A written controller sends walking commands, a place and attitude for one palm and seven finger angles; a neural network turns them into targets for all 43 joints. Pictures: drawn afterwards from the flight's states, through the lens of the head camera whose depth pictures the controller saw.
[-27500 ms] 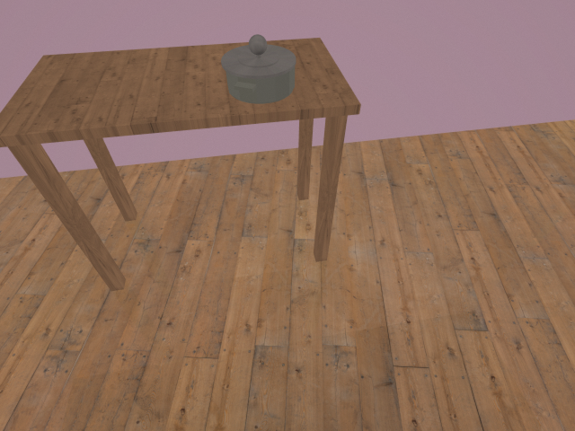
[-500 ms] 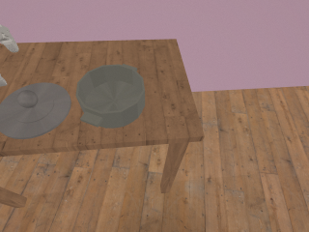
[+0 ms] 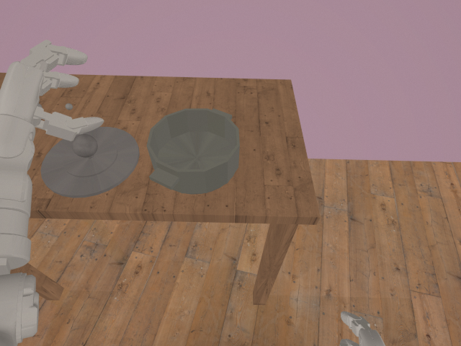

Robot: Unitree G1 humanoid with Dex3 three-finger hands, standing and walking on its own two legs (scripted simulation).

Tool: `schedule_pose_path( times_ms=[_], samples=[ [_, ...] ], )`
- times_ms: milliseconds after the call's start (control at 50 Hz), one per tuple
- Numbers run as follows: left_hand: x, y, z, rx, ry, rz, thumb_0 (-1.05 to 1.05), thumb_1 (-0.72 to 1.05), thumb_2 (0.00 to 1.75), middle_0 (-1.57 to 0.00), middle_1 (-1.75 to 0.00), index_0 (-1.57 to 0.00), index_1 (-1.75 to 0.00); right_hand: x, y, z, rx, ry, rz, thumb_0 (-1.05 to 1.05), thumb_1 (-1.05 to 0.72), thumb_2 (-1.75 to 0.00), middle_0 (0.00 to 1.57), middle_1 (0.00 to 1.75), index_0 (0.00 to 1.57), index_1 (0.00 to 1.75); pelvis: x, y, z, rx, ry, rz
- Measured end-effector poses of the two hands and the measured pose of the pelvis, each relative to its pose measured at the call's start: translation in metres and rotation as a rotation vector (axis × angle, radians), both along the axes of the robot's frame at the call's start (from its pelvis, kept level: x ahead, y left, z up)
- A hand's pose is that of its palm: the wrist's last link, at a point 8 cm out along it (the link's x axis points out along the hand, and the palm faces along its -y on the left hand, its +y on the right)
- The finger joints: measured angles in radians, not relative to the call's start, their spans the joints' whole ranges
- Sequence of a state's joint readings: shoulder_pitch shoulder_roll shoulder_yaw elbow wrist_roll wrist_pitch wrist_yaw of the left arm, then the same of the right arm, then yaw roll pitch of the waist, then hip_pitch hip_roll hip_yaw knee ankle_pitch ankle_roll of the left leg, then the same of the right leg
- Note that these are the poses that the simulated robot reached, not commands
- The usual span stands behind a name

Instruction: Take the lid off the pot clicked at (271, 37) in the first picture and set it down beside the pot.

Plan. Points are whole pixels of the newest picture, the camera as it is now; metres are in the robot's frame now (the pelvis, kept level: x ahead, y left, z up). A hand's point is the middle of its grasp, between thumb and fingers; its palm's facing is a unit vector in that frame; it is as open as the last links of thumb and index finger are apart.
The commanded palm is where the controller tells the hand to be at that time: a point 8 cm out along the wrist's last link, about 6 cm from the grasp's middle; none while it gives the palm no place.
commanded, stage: draw the hand back to the body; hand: left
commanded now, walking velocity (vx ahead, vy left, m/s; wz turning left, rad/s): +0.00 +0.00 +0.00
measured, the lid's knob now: (84, 145) +0.47 +0.36 +0.04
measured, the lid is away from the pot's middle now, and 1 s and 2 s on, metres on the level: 0.24 0.24 0.24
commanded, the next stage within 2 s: step back with the hand held close in 1.62 s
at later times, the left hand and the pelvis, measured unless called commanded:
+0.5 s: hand (61, 127) +0.33 +0.26 +0.22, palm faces +0.52 -0.82 -0.23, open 9.3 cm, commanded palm +0.28 +0.28 +0.23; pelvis +0.01 -0.05 +0.01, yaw -1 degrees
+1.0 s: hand (58, 186) +0.25 +0.22 +0.22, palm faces +0.49 -0.84 -0.22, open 7.5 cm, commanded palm +0.19 +0.26 +0.22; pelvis -0.01 -0.05 +0.01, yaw -1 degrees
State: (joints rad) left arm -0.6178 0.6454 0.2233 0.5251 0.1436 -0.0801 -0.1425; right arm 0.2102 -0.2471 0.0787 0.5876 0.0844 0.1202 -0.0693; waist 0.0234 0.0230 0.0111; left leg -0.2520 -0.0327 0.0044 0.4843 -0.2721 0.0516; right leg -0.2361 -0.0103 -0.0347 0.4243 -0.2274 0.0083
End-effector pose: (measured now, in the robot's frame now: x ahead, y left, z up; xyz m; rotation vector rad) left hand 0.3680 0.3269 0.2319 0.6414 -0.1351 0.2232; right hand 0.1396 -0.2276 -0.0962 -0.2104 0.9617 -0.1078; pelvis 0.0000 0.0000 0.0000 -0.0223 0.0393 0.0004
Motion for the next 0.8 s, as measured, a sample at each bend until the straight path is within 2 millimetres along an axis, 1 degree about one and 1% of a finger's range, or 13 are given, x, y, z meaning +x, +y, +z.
schedule_pose_path(
  times_ms=[60, 120, 180, 260, 320, 380, 440, 500, 580, 640, 720, 800],
  samples=[
    [-0.006, -0.001, -0.005, -0.183, -0.122, 0.059, 0.00, -0.03, 0.72, -0.40, -0.80, -0.39, -0.80, 0.002, -0.003, 0.008, -0.014, -0.036, 0.004, 0.01, -0.90, -0.89, 0.21, 0.30, 0.21, 0.30, 0.004, -0.008, 0.002, 0.001, -0.019, -0.009],
    [-0.015, -0.008, 0.000, -0.268, -0.221, 0.089, 0.00, -0.01, 0.73, -0.39, -0.79, -0.39, -0.78, 0.005, -0.011, 0.013, -0.022, -0.079, 0.006, 0.01, -0.90, -0.89, 0.21, 0.30, 0.21, 0.30, 0.008, -0.013, 0.003, 0.001, -0.035, -0.014],
    [-0.023, -0.014, 0.005, -0.293, -0.267, 0.110, 0.00, 0.04, 0.74, -0.38, -0.76, -0.37, -0.76, 0.007, -0.023, 0.012, -0.026, -0.098, 0.002, 0.01, -0.90, -0.89, 0.21, 0.30, 0.21, 0.30, 0.012, -0.017, 0.004, 0.003, -0.043, -0.020],
    [-0.032, -0.013, 0.000, -0.306, -0.251, 0.157, 0.00, 0.11, 0.75, -0.36, -0.72, -0.36, -0.72, 0.005, -0.040, 0.008, -0.032, -0.086, -0.016, 0.01, -0.90, -0.89, 0.21, 0.30, 0.21, 0.30, 0.014, -0.025, 0.005, 0.007, -0.046, -0.026],
    [-0.045, -0.018, -0.002, -0.308, -0.255, 0.171, 0.00, 0.18, 0.76, -0.35, -0.69, -0.34, -0.68, 0.005, -0.052, 0.007, -0.036, -0.085, -0.021, 0.01, -0.90, -0.89, 0.21, 0.30, 0.21, 0.30, 0.015, -0.031, 0.005, 0.010, -0.052, -0.025],
    [-0.059, -0.029, 0.002, -0.299, -0.285, 0.164, 0.00, 0.24, 0.78, -0.33, -0.65, -0.33, -0.65, 0.009, -0.060, 0.006, -0.040, -0.095, -0.013, 0.01, -0.90, -0.89, 0.21, 0.30, 0.20, 0.30, 0.015, -0.036, 0.006, 0.012, -0.059, -0.022],
    [-0.069, -0.030, 0.003, -0.289, -0.290, 0.178, 0.00, 0.31, 0.79, -0.32, -0.62, -0.32, -0.61, 0.014, -0.065, 0.007, -0.037, -0.113, -0.014, 0.01, -0.90, -0.89, 0.21, 0.30, 0.20, 0.30, 0.014, -0.042, 0.005, 0.015, -0.067, -0.021],
    [-0.079, -0.032, -0.002, -0.297, -0.271, 0.198, 0.00, 0.38, 0.80, -0.31, -0.58, -0.31, -0.57, 0.019, -0.067, 0.009, -0.028, -0.139, -0.010, 0.01, -0.90, -0.89, 0.20, 0.30, 0.20, 0.30, 0.010, -0.047, 0.005, 0.017, -0.077, -0.019],
    [-0.093, -0.047, -0.006, -0.306, -0.270, 0.177, 0.00, 0.48, 0.82, -0.29, -0.53, -0.29, -0.52, 0.027, -0.065, 0.012, -0.014, -0.180, 0.010, 0.01, -0.90, -0.89, 0.20, 0.30, 0.20, 0.30, 0.006, -0.051, 0.005, 0.019, -0.091, -0.016],
    [-0.103, -0.052, -0.005, -0.293, -0.281, 0.172, 0.01, 0.55, 0.84, -0.28, -0.49, -0.27, -0.48, 0.031, -0.062, 0.014, -0.003, -0.210, 0.018, 0.01, -0.90, -0.89, 0.20, 0.30, 0.20, 0.30, 0.002, -0.054, 0.005, 0.021, -0.101, -0.018],
    [-0.119, -0.052, -0.004, -0.292, -0.292, 0.181, 0.01, 0.64, 0.85, -0.26, -0.44, -0.26, -0.43, 0.032, -0.057, 0.017, 0.012, -0.236, 0.029, 0.01, -0.90, -0.89, 0.20, 0.30, 0.20, 0.30, -0.002, -0.056, 0.005, 0.020, -0.113, -0.017],
    [-0.132, -0.060, -0.010, -0.305, -0.288, 0.167, 0.01, 0.73, 0.87, -0.24, -0.39, -0.24, -0.38, 0.030, -0.053, 0.017, 0.019, -0.244, 0.044, 0.01, -0.90, -0.89, 0.21, 0.30, 0.20, 0.30, -0.007, -0.056, 0.005, 0.019, -0.124, -0.014]
  ],
)
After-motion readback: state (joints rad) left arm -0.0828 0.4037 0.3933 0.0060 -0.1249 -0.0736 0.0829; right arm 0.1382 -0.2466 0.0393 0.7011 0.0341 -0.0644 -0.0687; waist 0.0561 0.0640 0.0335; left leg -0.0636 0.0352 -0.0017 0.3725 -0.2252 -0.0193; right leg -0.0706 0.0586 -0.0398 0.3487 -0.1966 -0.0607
